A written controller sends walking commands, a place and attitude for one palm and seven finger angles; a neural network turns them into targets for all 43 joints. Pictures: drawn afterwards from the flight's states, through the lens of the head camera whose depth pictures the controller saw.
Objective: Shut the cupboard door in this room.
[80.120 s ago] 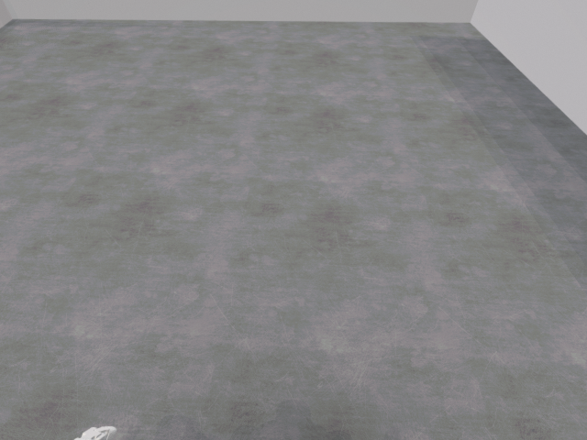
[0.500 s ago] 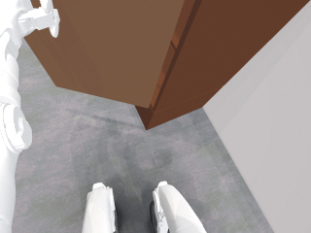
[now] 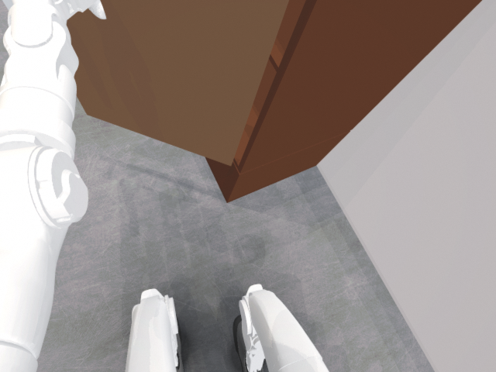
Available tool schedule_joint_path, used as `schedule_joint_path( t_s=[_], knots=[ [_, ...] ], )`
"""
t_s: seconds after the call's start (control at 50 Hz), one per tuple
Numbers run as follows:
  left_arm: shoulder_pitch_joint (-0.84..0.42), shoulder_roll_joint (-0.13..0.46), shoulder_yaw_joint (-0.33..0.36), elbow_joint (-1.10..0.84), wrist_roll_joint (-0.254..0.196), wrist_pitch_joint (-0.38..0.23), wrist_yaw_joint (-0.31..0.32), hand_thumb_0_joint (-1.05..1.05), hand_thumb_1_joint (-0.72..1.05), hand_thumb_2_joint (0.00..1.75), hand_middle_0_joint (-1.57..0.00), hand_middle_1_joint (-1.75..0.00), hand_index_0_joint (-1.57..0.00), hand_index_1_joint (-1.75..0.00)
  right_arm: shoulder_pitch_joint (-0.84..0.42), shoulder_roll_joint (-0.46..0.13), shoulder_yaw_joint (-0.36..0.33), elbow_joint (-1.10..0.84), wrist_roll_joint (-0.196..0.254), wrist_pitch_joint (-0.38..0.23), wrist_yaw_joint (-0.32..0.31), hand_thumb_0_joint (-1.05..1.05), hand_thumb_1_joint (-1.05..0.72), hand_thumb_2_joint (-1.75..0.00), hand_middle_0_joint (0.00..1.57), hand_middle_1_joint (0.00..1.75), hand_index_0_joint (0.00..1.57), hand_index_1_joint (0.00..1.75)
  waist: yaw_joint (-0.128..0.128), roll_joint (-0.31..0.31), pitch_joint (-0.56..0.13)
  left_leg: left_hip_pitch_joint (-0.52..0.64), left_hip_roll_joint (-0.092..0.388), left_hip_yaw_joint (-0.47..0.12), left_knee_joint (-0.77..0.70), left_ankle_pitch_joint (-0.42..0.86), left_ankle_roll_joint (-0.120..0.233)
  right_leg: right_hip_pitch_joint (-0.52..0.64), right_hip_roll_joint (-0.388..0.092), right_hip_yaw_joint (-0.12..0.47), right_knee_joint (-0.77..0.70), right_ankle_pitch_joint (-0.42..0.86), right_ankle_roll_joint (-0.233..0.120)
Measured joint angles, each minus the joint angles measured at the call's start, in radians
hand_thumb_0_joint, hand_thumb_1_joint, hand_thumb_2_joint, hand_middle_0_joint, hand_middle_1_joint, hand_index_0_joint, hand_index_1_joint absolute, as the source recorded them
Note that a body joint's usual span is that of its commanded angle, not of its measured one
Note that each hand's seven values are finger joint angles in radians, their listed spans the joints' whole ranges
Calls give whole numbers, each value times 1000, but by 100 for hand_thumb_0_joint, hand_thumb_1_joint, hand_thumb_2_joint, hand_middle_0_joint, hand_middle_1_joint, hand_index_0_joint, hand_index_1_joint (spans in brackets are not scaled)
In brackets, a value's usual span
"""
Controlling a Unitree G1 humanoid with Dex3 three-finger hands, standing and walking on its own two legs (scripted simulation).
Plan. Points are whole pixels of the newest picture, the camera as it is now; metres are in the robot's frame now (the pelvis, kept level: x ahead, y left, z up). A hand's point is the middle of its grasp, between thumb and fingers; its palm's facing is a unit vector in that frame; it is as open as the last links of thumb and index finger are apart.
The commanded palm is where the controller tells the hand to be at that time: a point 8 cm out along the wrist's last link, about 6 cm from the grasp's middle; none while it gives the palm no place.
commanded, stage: pull the fist back off the door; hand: left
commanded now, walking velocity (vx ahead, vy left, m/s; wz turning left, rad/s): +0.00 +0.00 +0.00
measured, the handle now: out of the picture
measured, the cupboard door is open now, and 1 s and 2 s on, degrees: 47 46 46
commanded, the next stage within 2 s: draw the hand back to the body in 0.70 s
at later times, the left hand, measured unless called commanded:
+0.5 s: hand (110, 21) +0.57 +0.12 +0.11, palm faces +0.09 -1.00 -0.04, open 3.1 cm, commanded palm +0.53 +0.15 +0.12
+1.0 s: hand (84, 50) +0.50 +0.14 +0.14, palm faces +0.09 -1.00 -0.04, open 3.1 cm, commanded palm +0.45 +0.19 +0.15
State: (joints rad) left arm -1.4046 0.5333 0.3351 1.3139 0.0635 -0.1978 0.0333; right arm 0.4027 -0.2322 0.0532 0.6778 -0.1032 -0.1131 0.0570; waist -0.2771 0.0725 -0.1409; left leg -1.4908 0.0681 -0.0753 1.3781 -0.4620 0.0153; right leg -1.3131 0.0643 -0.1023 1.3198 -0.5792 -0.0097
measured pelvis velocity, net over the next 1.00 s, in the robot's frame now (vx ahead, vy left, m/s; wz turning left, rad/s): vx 0.03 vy -0.02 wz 0.04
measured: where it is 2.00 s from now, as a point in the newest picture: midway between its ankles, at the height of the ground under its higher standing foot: (211, 361)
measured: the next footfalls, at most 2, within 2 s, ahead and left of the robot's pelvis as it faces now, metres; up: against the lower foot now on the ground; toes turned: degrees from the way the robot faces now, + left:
none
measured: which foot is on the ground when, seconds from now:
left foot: down 0.00-1.00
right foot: down 0.00-1.00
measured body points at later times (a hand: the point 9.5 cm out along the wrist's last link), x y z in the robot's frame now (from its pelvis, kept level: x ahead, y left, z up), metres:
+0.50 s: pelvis +0.03 -0.01 +0.05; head +0.18 +0.00 +0.47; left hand +0.56 +0.17 +0.12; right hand -0.01 -0.27 -0.06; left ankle +0.07 +0.11 -0.59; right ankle +0.02 -0.12 -0.59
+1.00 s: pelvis +0.03 -0.02 +0.06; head +0.14 -0.02 +0.50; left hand +0.49 +0.19 +0.14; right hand +0.10 -0.27 -0.07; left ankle +0.07 +0.11 -0.59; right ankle +0.02 -0.12 -0.59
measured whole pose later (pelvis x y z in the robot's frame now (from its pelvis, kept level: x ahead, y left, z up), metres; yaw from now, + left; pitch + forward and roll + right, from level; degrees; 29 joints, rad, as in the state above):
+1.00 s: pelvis +0.03 -0.02 +0.06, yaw +2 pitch +21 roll -1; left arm -0.71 0.27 0.28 0.94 -0.09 -0.44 -0.05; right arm 0.32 -0.23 -0.01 0.61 -0.01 0.08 0.05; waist -0.12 0.05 -0.15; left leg -1.03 0.06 0.00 1.11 -0.44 -0.01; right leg -0.91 0.05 -0.03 1.11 -0.57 -0.03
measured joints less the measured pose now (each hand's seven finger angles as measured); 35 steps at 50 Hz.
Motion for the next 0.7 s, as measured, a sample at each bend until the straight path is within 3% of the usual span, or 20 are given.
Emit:
schedule_joint_path(
  t_s=[0.04,0.08,0.2,0.34,0.56,0.7],
  knots=[
    [19,-4,-7,-10,50,-32,64,4,88,94,-130,-150,-130,-150,14,11,-5,-5,-9,21,28,0,-90,-89,20,30,20,30,-13,8,-2,0,-1,2,-3,1,-1,-1,-2,2,0,-1,-1],
    [41,-2,-9,-15,65,-51,73,4,90,95,-130,-150,-130,-150,28,21,-8,-4,-7,48,44,0,-90,-89,20,30,20,30,-20,14,2,14,0,6,-13,2,-1,10,-1,6,-8,1,-2],
    [126,-27,13,-17,15,-62,8,3,93,94,-130,-150,-130,-150,83,27,-2,2,14,102,48,0,-90,-89,21,30,20,30,-5,26,8,98,6,27,-80,10,-2,81,3,26,-70,17,-3],
    [256,-86,49,-53,-14,-142,13,2,91,91,-130,-150,-130,-150,108,4,-23,-6,20,122,46,0,-90,-89,21,30,20,30,16,21,-4,198,12,50,-147,9,-8,166,6,50,-128,22,-7],
    [491,-219,-20,-200,-76,-229,-7,1,90,90,-130,-150,-130,-150,26,-24,-77,-26,46,162,34,0,-91,-89,20,30,20,30,92,-12,-10,330,-4,63,-213,5,-19,288,-10,60,-173,6,-16],
    [569,-282,-80,-242,-92,-276,-7,1,90,90,-130,-150,-130,-150,-65,-27,-88,-33,57,162,20,0,-91,-90,20,30,20,30,132,-26,-17,378,-16,57,-228,5,-25,336,-20,53,-178,-4,-21]
  ],
)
